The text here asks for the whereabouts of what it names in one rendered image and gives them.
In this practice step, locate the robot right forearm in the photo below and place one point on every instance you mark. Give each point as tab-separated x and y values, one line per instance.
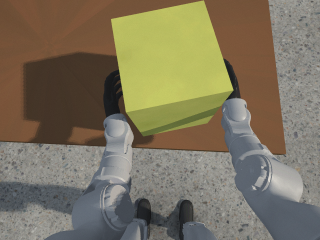
240	140

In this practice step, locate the robot right foot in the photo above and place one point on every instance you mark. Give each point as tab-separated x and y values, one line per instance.
186	213

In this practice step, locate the table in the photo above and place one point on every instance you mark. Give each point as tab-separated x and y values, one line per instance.
55	56

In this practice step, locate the carton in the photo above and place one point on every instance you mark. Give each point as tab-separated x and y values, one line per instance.
172	71

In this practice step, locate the robot left thigh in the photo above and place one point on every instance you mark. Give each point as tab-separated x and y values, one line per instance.
135	231

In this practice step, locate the robot left forearm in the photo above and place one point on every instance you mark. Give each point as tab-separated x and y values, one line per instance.
117	158

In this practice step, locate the right robot hand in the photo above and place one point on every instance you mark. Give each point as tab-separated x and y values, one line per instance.
234	81

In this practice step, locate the left robot upper arm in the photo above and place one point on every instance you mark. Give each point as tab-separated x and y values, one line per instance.
102	214

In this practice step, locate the right robot upper arm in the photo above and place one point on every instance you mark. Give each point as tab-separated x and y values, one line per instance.
273	191

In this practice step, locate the left robot hand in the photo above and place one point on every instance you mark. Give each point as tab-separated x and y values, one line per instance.
110	98

